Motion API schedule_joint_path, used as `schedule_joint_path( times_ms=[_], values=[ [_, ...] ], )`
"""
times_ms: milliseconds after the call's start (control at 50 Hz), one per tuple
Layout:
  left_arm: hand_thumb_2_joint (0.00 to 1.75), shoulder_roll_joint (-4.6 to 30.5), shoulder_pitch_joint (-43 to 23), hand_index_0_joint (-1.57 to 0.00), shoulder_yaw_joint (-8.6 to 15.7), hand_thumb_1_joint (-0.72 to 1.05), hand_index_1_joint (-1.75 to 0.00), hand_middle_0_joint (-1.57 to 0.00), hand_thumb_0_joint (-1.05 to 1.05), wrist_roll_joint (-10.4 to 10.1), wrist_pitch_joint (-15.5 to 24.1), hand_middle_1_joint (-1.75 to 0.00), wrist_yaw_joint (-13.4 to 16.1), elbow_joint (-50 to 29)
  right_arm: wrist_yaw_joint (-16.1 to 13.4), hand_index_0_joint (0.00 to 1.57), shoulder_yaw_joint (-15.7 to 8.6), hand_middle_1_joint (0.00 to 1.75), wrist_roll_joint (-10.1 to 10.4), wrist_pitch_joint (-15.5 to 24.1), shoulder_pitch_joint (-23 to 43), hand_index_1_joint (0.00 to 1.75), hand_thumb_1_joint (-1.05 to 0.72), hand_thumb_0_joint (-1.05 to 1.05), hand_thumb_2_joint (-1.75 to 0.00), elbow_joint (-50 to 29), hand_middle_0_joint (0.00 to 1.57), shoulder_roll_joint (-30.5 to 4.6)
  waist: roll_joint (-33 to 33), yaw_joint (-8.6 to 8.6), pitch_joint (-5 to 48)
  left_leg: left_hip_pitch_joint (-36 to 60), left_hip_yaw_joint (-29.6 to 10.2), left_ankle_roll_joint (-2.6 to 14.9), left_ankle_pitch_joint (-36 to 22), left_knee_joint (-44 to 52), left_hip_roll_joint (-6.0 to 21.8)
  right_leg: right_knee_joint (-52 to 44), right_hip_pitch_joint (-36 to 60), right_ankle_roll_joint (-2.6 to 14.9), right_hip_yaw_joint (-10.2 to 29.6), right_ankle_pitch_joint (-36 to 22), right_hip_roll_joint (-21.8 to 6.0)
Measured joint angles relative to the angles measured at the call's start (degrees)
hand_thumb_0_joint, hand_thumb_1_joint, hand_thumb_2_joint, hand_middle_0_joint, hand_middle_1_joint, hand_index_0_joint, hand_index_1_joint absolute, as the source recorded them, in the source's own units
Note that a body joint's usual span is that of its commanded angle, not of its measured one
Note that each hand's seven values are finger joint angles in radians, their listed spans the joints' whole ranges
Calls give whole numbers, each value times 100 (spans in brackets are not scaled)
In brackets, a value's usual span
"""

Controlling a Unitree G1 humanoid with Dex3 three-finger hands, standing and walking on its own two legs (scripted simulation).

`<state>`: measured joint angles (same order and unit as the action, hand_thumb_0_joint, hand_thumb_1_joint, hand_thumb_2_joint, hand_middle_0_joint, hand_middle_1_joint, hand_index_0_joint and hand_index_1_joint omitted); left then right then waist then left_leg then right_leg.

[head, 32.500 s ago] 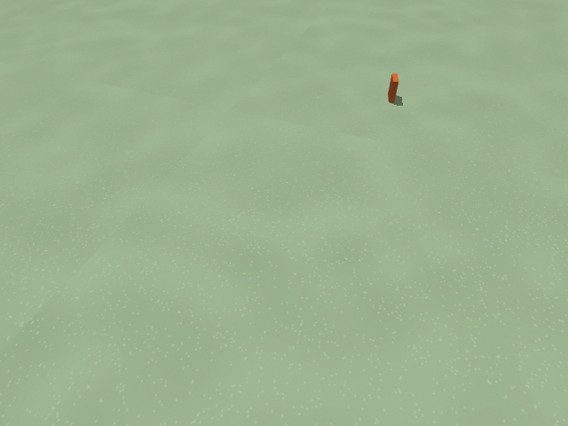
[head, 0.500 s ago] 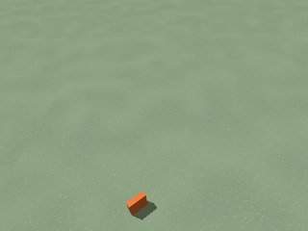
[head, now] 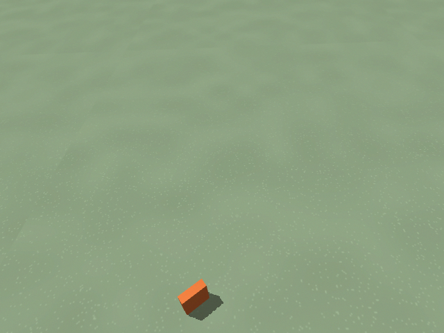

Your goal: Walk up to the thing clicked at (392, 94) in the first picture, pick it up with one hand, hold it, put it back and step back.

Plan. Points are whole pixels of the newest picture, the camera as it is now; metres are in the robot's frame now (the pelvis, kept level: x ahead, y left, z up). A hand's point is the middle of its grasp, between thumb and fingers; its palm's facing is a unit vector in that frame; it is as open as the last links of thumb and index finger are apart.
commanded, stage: stand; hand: left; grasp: from the side
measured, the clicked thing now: (194, 297) +0.43 +0.18 -0.71
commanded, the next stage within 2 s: step back in 0.62 s
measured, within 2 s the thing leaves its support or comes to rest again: neither
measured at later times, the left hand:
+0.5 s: hand out of the picture +0.09 +0.25 -0.16, palm faces -0.02 -0.94 -0.35, open 7.4 cm
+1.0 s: hand out of the picture +0.10 +0.31 -0.18, palm faces -0.03 -0.93 -0.37, open 7.4 cm
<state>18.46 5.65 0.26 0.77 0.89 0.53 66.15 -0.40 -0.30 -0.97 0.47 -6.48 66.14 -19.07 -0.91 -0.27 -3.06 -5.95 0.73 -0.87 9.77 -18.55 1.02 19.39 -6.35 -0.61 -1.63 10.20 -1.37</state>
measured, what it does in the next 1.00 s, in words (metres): steps on the spot: left foot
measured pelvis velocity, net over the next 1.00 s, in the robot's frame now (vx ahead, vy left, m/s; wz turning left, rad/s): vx -0.05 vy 0.04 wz -0.01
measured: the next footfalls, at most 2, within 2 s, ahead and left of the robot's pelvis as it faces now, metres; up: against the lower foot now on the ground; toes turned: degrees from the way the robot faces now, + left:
left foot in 0.92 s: -0.02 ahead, +0.13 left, +0.00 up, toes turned -2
right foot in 1.36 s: -0.09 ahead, -0.07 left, +0.00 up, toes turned -1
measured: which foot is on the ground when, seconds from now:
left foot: down 0.00-0.76, up 0.78-0.90, down 0.92-1.00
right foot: down 0.00-0.92, up 0.94-1.00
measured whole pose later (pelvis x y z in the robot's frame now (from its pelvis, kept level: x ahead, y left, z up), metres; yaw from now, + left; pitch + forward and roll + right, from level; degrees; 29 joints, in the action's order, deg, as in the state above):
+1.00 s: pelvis -0.05 +0.04 -0.02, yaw -1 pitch -1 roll -1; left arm 24.0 -0.1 3.8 0.6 -3.3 1.8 52.9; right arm 0.2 -3.4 -1.5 -1.7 -7.4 56.5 -21.3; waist 3.5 -0.9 -11.6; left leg -14.8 0.2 3.1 21.1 -37.0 -2.3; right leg 47.8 -24.9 1.1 6.9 26.6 1.2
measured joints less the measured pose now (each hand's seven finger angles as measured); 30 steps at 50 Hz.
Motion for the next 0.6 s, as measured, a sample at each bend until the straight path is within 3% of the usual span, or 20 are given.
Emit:
schedule_joint_path(
  times_ms=[600],
  values=[
    [90, 65, -5, -20, 28, 91, -30, -20, 0, -13, -14, -30, -15, -18, 9, 21, -2, 30, 15, 0, 60, 30, -90, 0, -90, 3, 20, -11, 30, -6, 0, 137, 34, -23, 26, 142, 31, -119, 111, 19, 29, 24, 32]
  ],
)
